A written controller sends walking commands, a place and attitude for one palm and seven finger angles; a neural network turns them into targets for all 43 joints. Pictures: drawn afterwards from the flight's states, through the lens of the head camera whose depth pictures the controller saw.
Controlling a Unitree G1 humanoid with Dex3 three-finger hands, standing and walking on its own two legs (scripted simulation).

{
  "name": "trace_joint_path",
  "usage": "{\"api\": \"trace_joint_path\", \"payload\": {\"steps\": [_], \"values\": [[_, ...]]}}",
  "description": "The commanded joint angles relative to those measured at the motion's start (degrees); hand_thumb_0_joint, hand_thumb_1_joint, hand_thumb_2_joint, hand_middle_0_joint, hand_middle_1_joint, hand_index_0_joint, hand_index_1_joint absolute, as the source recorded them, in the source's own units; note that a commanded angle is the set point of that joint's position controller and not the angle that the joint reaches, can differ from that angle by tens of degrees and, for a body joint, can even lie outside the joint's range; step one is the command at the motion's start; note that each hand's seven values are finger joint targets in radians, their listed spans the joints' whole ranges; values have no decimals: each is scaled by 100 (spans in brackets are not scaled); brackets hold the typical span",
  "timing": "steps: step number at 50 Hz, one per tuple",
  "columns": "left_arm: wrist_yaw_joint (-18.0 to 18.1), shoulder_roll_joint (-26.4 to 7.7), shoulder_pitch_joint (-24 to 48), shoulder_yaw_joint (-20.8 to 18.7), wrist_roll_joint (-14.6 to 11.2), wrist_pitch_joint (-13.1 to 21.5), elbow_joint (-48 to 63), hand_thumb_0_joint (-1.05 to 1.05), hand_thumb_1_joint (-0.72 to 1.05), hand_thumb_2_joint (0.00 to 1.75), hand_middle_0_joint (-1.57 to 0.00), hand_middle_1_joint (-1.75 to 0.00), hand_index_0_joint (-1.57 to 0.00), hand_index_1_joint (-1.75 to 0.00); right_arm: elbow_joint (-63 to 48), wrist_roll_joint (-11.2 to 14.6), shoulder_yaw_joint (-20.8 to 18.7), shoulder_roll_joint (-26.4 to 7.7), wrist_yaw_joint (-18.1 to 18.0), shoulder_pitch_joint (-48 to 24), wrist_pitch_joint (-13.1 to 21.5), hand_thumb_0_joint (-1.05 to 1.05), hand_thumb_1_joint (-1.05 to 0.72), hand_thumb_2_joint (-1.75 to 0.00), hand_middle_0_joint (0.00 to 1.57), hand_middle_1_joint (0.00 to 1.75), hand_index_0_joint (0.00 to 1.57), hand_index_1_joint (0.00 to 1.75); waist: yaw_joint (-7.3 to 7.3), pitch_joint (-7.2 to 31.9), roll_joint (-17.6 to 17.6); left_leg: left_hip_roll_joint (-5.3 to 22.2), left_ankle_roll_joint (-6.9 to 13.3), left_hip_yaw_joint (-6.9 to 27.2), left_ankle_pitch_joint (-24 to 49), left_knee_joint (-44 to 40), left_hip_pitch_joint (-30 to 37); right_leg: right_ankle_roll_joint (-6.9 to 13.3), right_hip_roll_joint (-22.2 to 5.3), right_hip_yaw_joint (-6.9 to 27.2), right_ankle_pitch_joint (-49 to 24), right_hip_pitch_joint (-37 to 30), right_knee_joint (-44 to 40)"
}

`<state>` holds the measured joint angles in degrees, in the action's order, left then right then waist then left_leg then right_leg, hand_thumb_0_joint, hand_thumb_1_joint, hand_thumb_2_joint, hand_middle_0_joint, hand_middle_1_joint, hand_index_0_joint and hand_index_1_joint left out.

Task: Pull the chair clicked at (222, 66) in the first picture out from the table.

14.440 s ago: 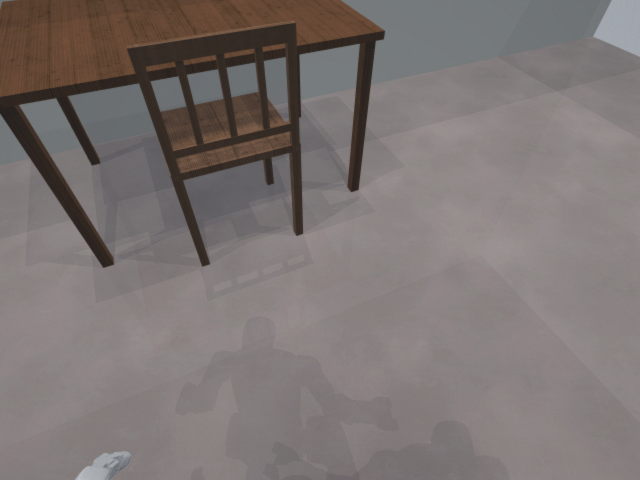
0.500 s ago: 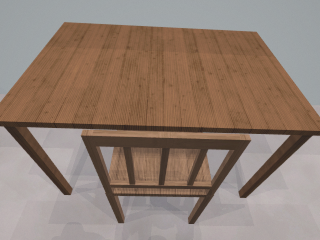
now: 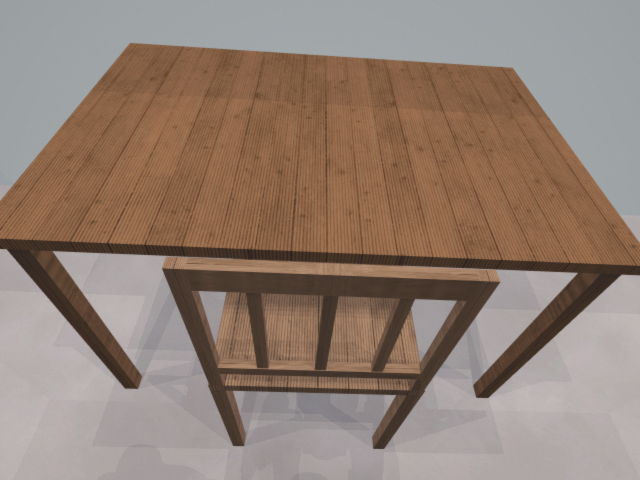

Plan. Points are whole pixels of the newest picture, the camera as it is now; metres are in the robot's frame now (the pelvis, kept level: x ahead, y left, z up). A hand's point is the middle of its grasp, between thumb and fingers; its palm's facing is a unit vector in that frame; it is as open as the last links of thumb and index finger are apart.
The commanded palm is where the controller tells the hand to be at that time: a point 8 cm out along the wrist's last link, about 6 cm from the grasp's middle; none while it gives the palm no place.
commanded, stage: look again from close up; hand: left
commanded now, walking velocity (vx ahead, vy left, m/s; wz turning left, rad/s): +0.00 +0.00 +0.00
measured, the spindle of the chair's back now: (325, 333) +0.36 +0.01 -0.10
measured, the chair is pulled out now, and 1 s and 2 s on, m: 0.00 0.00 0.00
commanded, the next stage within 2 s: shuffle to correct the standing spot in 0.20 s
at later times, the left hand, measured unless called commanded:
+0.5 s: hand out of the picture -0.03 +0.15 -0.19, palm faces +0.03 -0.99 -0.15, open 7.4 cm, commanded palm none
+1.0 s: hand out of the picture +0.03 +0.09 -0.18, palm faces +0.03 -0.97 -0.24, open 7.3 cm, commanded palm none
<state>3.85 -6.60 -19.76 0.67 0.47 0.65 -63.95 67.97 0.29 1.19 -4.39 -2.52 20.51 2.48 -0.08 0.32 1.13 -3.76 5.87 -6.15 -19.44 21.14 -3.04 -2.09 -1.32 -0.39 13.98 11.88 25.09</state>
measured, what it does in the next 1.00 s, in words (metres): steps on the spot: right foot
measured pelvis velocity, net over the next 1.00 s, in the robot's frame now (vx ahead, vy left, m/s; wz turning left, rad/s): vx -0.02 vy -0.09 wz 0.03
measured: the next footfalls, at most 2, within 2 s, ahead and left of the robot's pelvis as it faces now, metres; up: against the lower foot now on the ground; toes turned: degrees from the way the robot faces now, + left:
right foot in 0.74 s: +0.03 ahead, -0.18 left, +0.00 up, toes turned -4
left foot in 1.26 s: -0.07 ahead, -0.02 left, +0.00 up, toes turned +6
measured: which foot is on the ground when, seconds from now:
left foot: down 0.00-0.94, up 0.96-1.00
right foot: down 0.00-0.50, up 0.52-0.72, down 0.74-1.00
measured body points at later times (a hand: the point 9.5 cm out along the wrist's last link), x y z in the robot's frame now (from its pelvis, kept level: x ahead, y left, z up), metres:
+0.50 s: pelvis +0.00 +0.00 +0.00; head +0.01 +0.02 +0.45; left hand -0.03 +0.21 -0.17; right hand -0.06 -0.19 -0.16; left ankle -0.08 +0.04 -0.74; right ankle -0.01 -0.15 -0.74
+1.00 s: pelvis -0.02 -0.09 -0.01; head +0.03 -0.08 +0.44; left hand +0.03 +0.14 -0.16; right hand -0.01 -0.33 -0.16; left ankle -0.09 +0.03 -0.71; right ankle -0.01 -0.18 -0.74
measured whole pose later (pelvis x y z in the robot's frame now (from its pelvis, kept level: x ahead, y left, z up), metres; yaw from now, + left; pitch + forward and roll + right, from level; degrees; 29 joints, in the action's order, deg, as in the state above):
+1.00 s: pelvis -0.02 -0.09 -0.01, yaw +2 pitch +3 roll +1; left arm 3.8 -10.0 -13.2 -1.7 2.0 -1.0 -55.4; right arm 62.5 0.9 -3.5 -8.3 -2.4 13.7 -1.6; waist -1.3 -3.3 2.0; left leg 1.0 -0.4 -2.2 -28.3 46.5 -18.3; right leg 3.0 -1.2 -5.8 17.4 18.3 33.1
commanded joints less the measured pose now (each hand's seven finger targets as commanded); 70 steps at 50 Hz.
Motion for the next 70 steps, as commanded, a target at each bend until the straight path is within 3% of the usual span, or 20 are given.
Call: {"api": "trace_joint_path", "payload": {"steps": [1,13,22,29,34,39,43,45,46,47,48,51,54,59,62,63,65,66,68,70], "values": [[-4,-350,-552,-45,-2,22,71,0,90,90,-20,-30,-20,-30,58,-25,-99,-456,-59,694,59,0,-90,-90,20,30,20,30,-9,-473,-197,1117,-304,885,2852,-345,-179,339,-422,390,-1284,182,-121],[-7,-352,-550,-29,-12,17,80,0,90,90,-20,-30,-20,-30,34,-20,-97,-468,-58,729,55,0,-90,-90,20,30,20,30,-11,-531,-181,1122,-305,892,2815,-382,-237,323,-412,370,-1178,200,-151],[-5,-341,-471,-82,-26,-115,180,0,90,90,-20,-30,-20,-30,-12,13,-174,-570,-127,631,2,0,-90,-90,20,30,20,30,-57,-493,-380,1541,-389,1099,4100,-349,112,158,-267,223,-743,661,265],[-16,-448,-144,-217,85,-271,438,0,90,90,-20,-30,-20,-30,-109,-47,-286,-689,-142,258,-58,0,-90,-90,20,30,20,30,-21,-626,-473,2261,319,1388,3777,-413,-488,133,-264,189,945,1360,2013],[-18,-474,-170,-257,99,-267,535,0,90,90,-20,-30,-20,-30,-168,-63,-377,-795,-116,51,-119,0,-90,-90,20,30,20,30,16,-481,-379,2052,169,1053,4292,158,-349,200,-278,-2,289,1119,1256],[-22,-732,-299,-311,109,-258,622,0,90,90,-20,-30,-20,-30,-312,-25,-460,-818,-96,115,-220,0,-90,-90,20,30,20,30,-69,-340,-418,1552,-174,990,3309,397,-819,333,-394,64,-2100,492,791],[4,-918,-300,-346,90,-172,781,0,90,90,-20,-30,-20,-30,-463,12,-552,-859,-75,198,-254,0,-90,-90,20,30,20,30,-114,339,-209,1270,-328,750,4166,1029,-567,507,-572,162,-3485,91,881],[20,-1082,-295,-387,104,-148,861,0,90,90,-20,-30,-20,-30,-524,37,-578,-832,-46,214,-289,0,-90,-90,20,30,20,30,-106,667,185,952,-456,467,3171,1636,-789,771,-961,394,-4250,-263,710],[20,-1180,-269,-406,127,-142,877,0,90,90,-20,-30,-20,-30,-567,52,-582,-731,-22,193,-315,0,-90,-90,20,30,20,30,-84,724,558,692,-543,293,1827,2097,-1157,966,-1212,556,-4723,-562,501],[12,-1226,-298,-416,152,-139,874,0,90,90,-20,-30,-20,-30,-631,61,-546,-589,3,6,-334,0,-90,-90,20,30,20,30,12,638,966,349,-634,232,-686,2701,-1865,1307,-1504,809,-5220,-949,246],[5,-1246,-319,-412,184,-149,906,0,90,90,-20,-30,-20,-30,-721,40,-526,-485,-13,-255,-352,0,-90,-90,20,30,20,30,156,576,1093,222,-622,340,-1617,3398,-2232,1573,-1617,937,-5194,-997,67],[42,-1153,138,-390,222,-168,1175,0,90,90,-20,-30,-20,-30,-767,21,-553,-591,-21,-392,-457,0,-90,-90,20,30,20,30,-9,234,619,278,-742,615,-1413,4652,-2513,1667,-1424,646,-4425,-348,-47],[76,-1210,470,-378,254,-162,1424,0,90,90,-20,-30,-20,-30,-829,22,-523,-562,48,-296,-484,0,-90,-90,20,30,20,30,-127,213,405,337,-789,606,-1199,4449,-2260,1630,-1426,623,-3285,203,-192],[80,-1344,534,-401,264,-162,1561,0,90,90,-20,-30,-20,-30,-987,32,-422,-460,159,-219,-413,0,-90,-90,20,30,20,30,-45,220,334,470,-653,630,-910,2908,-1578,1585,-1535,1032,-1155,672,-362],[68,-1254,727,-354,182,-191,1562,0,90,90,-20,-30,-20,-30,-774,-15,-319,-278,236,523,-291,0,-90,-90,20,30,20,30,-295,80,55,368,-481,240,520,592,-286,960,-985,703,1240,1464,-237],[54,-1060,736,-278,146,-178,1543,0,90,90,-20,-30,-20,-30,-715,-35,-298,-342,226,582,-249,0,-90,-90,20,30,20,30,-279,-98,-399,608,-390,464,545,-201,-101,677,-625,464,1739,1715,260],[1,-636,582,-214,41,-185,1554,0,90,90,-20,-30,-20,-30,-896,-178,-366,-627,184,290,-241,0,-90,-90,20,30,20,30,-156,-721,-1712,1923,302,2039,-570,-1234,-1735,224,286,-208,1769,1471,2093],[-10,-791,617,-206,72,-198,1415,0,90,90,-20,-30,-20,-30,-894,-188,-270,-572,111,-66,-166,0,-90,-90,20,30,20,30,-50,-777,-1818,1991,525,2531,-907,-1542,-2328,180,120,105,1540,1126,2679],[-90,-818,372,-234,165,-192,1250,0,90,90,-20,-30,-20,-30,-1003,-149,-219,-565,123,-615,-99,0,-90,-90,20,30,20,30,312,-807,-1273,1951,592,2550,-1032,-1539,-2615,236,-46,316,1086,912,3052],[-141,-785,205,-256,169,-139,1142,0,90,90,-20,-30,-20,-30,-1001,-124,-298,-866,153,-641,-59,0,-90,-90,20,30,20,30,319,-602,-378,1855,530,2160,-755,-1268,-1974,210,-75,105,1163,968,2830]]}}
